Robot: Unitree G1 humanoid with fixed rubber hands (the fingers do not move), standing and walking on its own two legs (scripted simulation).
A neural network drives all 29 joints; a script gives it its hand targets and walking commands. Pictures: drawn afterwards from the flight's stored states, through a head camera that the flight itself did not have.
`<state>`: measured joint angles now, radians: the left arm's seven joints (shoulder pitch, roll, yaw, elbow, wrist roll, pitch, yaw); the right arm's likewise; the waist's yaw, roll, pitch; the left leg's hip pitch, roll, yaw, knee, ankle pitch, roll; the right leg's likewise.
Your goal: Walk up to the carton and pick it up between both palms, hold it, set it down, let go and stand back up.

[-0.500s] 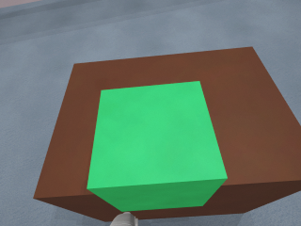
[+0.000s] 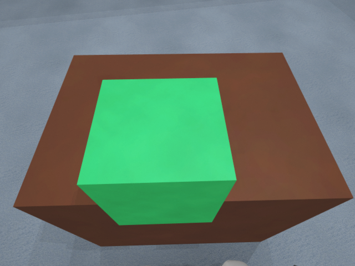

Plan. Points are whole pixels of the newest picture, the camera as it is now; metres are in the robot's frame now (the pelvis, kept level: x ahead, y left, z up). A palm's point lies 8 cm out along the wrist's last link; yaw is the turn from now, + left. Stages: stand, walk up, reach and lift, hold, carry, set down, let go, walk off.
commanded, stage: walk up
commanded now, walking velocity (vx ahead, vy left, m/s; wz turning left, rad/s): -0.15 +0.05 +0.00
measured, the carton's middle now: (163, 158) +0.31 +0.07 +0.06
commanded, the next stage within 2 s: none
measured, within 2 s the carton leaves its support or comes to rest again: neither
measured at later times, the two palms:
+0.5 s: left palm out of the picture -0.11 +0.28 -0.10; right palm out of the picture +0.03 -0.25 -0.13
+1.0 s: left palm out of the picture -0.02 +0.34 -0.14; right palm out of the picture -0.12 -0.11 -0.11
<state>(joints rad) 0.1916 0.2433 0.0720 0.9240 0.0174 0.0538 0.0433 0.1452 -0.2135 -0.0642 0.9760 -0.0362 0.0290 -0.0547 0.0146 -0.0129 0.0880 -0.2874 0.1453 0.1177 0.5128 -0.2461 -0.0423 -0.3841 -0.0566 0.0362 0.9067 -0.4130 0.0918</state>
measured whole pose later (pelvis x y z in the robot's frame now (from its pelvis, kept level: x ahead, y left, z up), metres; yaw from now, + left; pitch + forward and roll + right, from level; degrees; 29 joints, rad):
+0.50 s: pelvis -0.08 +0.00 +0.01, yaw +1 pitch +1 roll +3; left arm 0.37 0.26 0.08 0.93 0.05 0.01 0.04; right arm 0.17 -0.27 -0.07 0.90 -0.01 0.09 0.04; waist 0.08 0.00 0.01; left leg -0.36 0.02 0.03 0.82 -0.37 -0.09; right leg -0.27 -0.18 0.00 0.42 -0.18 0.08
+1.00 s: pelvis -0.06 +0.10 +0.01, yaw +1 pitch +1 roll -3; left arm 0.24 0.22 0.07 1.06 0.02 0.04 0.01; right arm 0.46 -0.12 0.02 1.05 -0.02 -0.07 -0.04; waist -0.05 -0.03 -0.01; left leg -0.06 -0.03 0.08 0.29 -0.27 0.08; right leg -0.42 -0.02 -0.05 0.99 -0.29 0.06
